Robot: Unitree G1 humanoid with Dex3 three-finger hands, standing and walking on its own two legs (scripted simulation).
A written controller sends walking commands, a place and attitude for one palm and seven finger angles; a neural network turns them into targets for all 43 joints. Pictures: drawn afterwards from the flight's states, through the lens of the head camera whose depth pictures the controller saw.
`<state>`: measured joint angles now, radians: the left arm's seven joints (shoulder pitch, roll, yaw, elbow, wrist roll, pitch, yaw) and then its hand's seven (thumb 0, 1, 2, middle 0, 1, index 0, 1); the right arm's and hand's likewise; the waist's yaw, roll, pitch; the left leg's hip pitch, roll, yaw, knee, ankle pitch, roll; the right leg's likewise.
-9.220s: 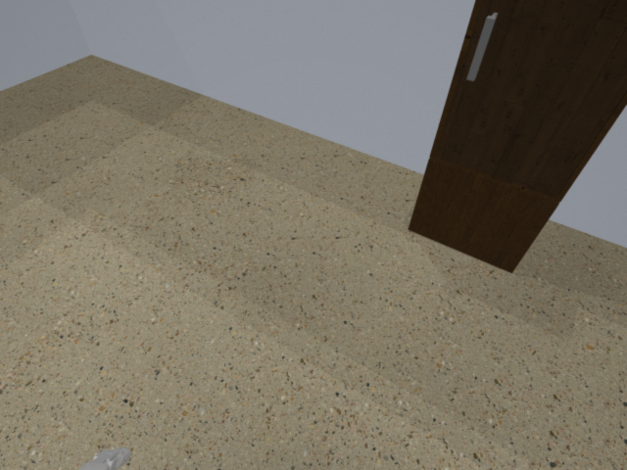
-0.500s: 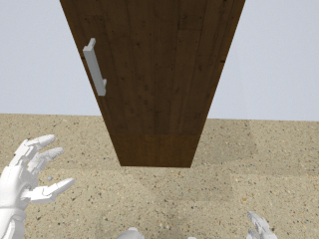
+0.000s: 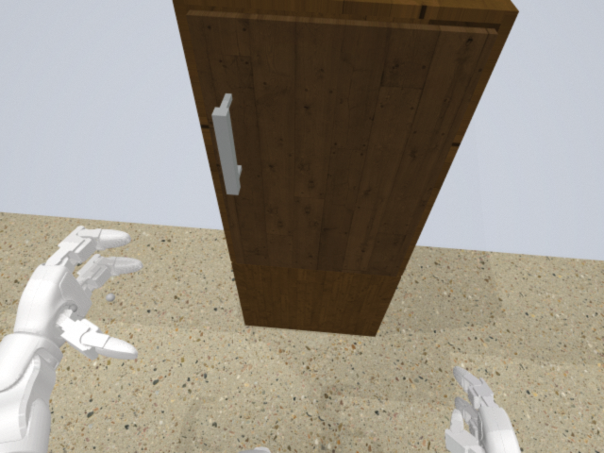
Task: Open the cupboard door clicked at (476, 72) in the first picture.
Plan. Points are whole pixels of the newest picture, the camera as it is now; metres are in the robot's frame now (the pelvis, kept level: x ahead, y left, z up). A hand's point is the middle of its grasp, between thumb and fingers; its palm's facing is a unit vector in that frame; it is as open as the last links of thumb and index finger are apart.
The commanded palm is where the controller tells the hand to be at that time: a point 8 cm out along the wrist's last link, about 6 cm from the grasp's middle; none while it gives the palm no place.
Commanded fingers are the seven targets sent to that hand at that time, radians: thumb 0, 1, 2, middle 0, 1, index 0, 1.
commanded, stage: raise the hand with hooked fingers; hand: left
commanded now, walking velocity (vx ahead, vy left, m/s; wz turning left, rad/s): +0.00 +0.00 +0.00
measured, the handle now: (230, 146) +0.56 +0.17 +0.09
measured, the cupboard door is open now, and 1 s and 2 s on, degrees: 0 0 0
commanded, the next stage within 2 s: move the hooked fingers beside the handle in 0.72 s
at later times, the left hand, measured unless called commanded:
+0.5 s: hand (117, 267) +0.29 +0.25 +0.11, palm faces +0.02 -1.00 -0.03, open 14.0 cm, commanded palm +0.27 +0.30 +0.11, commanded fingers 0.00 -0.50 0.30 -0.30 -1.20 -0.30 -1.20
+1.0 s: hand (132, 260) +0.31 +0.24 +0.11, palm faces +0.04 -1.00 -0.02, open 14.0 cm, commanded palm +0.29 +0.29 +0.11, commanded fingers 0.00 -0.50 0.30 -0.30 -1.20 -0.30 -1.20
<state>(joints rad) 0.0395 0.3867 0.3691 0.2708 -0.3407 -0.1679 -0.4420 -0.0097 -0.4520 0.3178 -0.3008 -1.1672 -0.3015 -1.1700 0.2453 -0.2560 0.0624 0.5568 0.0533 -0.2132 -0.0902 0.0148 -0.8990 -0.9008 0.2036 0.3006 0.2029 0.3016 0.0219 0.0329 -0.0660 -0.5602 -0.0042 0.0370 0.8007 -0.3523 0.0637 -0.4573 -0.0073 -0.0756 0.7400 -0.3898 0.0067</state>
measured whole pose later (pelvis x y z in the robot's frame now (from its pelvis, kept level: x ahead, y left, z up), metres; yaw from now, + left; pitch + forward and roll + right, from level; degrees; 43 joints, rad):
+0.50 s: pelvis +0.00 -0.02 +0.01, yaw -1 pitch +5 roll -1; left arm -0.06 0.41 0.43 0.37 -0.34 -0.17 -0.49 -0.01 -0.50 0.30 -0.30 -1.20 -0.30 -1.20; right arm 0.30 -0.29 0.04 0.59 0.05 -0.19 -0.09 0.02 -0.90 -0.90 0.20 0.30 0.20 0.30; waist 0.01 0.03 -0.05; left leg -0.48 0.01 0.04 0.71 -0.31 0.04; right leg -0.39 0.01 -0.07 0.67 -0.36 -0.02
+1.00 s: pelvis +0.00 -0.04 +0.01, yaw +0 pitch +5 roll -1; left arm -0.16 0.43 0.43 0.49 -0.34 -0.19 -0.50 -0.01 -0.50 0.30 -0.31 -1.20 -0.31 -1.20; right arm 0.27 -0.28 0.05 0.60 0.06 -0.18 -0.10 0.02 -0.90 -0.90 0.20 0.30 0.20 0.30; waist 0.01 0.04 -0.05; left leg -0.50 0.02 0.03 0.73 -0.32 0.02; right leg -0.42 0.02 -0.08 0.70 -0.38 -0.04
